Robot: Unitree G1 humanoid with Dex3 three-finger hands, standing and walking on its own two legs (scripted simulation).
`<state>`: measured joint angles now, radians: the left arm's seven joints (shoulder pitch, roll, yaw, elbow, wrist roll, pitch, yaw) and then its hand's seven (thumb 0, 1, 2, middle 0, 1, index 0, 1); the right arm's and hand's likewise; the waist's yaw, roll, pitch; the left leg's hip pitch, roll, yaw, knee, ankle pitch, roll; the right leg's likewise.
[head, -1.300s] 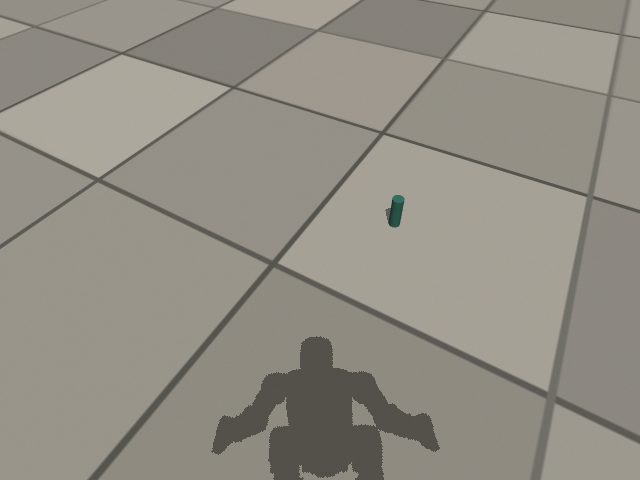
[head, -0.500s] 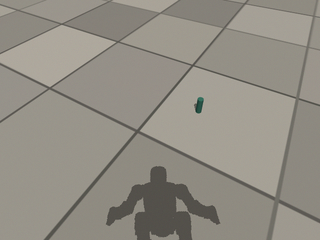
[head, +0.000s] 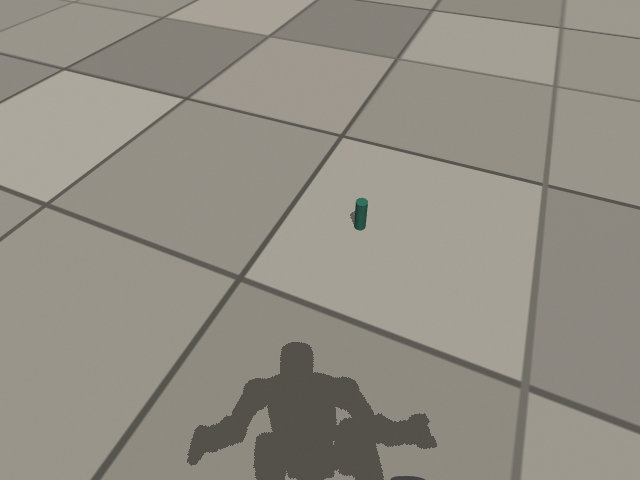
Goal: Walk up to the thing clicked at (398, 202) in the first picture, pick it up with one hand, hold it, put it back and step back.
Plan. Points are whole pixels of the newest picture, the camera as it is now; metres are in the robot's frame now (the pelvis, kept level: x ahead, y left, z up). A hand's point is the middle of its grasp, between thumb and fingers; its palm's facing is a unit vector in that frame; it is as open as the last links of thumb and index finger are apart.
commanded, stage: walk up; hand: left
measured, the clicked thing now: (360, 214) +1.23 -0.15 -0.70
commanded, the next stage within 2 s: none
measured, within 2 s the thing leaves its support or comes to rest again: neither
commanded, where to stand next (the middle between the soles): +0.84 -0.24 m, yaw -17 degrees
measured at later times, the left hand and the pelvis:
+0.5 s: hand (215, 418) +0.25 +0.19 -0.15, palm faces -0.17 -0.93 -0.32, open 7.4 cm; pelvis +0.17 -0.07 -0.01, yaw -10 degrees
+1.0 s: hand (290, 246) +0.57 +0.08 -0.13, palm faces -0.30 -0.86 -0.40, open 7.4 cm; pelvis +0.37 -0.15 -0.02, yaw -17 degrees
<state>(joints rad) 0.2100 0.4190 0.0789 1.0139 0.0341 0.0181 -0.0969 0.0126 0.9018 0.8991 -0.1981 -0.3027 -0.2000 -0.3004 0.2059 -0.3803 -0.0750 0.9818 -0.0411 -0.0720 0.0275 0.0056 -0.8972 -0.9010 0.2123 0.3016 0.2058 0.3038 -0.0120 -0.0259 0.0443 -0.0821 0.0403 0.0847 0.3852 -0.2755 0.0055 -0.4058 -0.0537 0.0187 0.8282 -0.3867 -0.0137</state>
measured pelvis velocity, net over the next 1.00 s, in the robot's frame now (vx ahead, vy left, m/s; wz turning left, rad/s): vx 0.37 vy -0.15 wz -0.29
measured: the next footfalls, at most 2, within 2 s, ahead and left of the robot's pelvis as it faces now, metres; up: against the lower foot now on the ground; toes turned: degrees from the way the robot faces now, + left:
right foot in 0.14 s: +0.17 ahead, -0.19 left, +0.00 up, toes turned -8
left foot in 0.52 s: +0.33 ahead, +0.04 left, +0.00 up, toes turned -6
